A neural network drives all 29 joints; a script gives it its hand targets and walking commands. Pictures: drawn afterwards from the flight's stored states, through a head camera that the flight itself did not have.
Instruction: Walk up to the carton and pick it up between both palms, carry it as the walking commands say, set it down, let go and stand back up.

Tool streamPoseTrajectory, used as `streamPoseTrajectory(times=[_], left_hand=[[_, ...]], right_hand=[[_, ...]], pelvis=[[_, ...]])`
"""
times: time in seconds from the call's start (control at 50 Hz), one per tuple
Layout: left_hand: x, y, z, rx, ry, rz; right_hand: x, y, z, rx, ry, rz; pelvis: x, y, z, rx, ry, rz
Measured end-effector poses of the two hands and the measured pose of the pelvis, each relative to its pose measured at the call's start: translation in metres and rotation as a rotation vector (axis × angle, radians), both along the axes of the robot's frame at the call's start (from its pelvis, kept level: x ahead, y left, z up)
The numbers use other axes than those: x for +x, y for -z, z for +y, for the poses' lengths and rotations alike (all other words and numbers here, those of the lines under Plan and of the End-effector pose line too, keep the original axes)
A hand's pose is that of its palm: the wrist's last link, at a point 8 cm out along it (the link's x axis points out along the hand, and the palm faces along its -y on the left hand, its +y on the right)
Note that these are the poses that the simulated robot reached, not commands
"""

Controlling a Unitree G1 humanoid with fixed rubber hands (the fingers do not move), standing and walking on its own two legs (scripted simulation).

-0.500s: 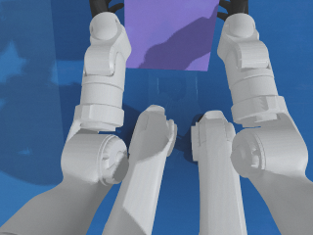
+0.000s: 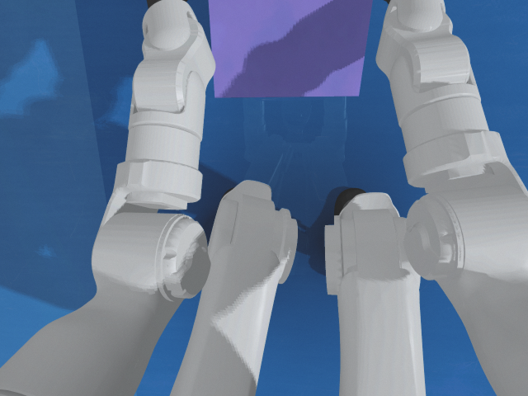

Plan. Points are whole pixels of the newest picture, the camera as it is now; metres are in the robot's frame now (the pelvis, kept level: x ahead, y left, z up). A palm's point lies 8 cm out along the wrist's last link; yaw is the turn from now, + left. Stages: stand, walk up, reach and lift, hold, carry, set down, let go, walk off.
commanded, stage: set down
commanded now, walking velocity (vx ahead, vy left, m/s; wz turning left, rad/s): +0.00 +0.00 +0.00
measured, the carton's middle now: (279, 3) +0.54 +0.05 -0.26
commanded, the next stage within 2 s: none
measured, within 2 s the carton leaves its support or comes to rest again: rests again in 1.66 s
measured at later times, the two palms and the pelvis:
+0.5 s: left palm out of the picture +0.54 +0.17 -0.20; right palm out of the picture +0.56 -0.08 -0.22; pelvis +0.02 +0.00 -0.03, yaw +1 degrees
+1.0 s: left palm out of the picture +0.54 +0.18 -0.20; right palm out of the picture +0.57 -0.08 -0.22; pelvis +0.04 -0.01 -0.04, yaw +2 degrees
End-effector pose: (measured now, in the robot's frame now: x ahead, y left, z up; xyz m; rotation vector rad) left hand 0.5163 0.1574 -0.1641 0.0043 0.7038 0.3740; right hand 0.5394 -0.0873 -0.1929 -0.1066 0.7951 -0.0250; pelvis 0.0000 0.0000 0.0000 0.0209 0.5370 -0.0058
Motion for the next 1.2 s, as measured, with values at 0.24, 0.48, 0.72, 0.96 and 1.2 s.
streamPoseTrajectory(times=[0.24, 0.48, 0.72, 0.96, 1.2], left_hand=[[0.017, 0.023, 0.011, -0.07, 0.063, -0.005], [0.021, 0.031, 0.016, -0.059, 0.058, -0.011], [0.02, 0.034, 0.02, -0.076, 0.079, -0.013], [0.022, 0.037, 0.022, -0.079, 0.071, 0.007], [0.025, 0.043, 0.026, -0.077, 0.071, 0.014]], right_hand=[[0.018, 0.019, 0.001, 0.013, -0.016, 0.008], [0.025, 0.025, 0.006, 0.035, -0.044, 0.0], [0.026, 0.027, 0.007, 0.05, -0.049, -0.001], [0.028, 0.031, 0.008, 0.066, -0.048, 0.001], [0.031, 0.034, 0.01, 0.071, -0.068, -0.003]], pelvis=[[0.014, 0.017, -0.003, -0.003, -0.015, 0.003], [0.02, 0.028, -0.002, -0.006, -0.022, -0.01], [0.027, 0.034, -0.002, -0.006, -0.026, 0.023], [0.041, 0.036, -0.005, -0.001, -0.034, 0.11], [0.046, 0.038, -0.006, 0.0, -0.041, 0.129]])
